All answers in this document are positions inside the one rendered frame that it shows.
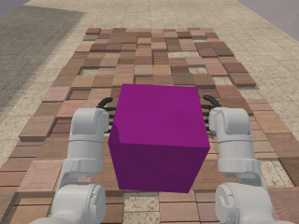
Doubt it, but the robot right upper arm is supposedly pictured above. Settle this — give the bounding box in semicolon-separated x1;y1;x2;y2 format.
215;182;295;224

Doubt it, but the robot left hand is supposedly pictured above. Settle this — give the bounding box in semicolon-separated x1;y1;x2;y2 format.
96;97;117;133

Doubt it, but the robot right hand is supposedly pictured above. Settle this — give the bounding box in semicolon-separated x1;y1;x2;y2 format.
201;95;221;132

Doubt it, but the robot left upper arm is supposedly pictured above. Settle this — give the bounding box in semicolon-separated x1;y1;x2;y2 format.
29;182;106;224

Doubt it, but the carton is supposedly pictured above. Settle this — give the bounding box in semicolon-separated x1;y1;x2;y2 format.
107;83;210;193

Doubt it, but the right robot forearm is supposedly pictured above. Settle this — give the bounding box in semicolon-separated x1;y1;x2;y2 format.
208;106;274;216

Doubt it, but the left robot forearm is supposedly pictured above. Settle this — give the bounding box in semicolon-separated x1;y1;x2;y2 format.
51;107;109;216

